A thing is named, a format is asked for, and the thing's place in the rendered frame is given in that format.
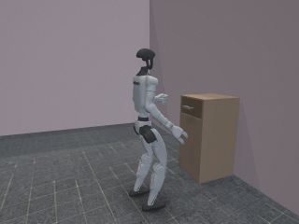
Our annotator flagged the robot left hand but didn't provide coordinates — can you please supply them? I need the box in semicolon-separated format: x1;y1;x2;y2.
157;93;168;105

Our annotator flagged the cabinet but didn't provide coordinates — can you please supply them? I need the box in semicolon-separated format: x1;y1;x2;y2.
178;93;240;184

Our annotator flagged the handle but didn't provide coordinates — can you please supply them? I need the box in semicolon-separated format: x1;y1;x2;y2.
182;105;194;109

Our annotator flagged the left robot shin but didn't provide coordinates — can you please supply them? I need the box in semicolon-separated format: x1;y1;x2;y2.
134;154;153;191

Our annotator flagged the robot right upper arm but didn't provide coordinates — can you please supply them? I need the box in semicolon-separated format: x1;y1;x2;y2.
144;76;158;113

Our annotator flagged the robot right hand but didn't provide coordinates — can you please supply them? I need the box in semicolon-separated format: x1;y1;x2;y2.
170;126;189;145

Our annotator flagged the robot left thigh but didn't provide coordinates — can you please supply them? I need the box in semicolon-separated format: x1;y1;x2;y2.
134;126;153;165

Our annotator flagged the drawer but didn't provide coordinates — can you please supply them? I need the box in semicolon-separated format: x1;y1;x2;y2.
181;96;203;119

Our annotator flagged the right robot forearm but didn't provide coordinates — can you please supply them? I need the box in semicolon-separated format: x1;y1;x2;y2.
149;104;175;132

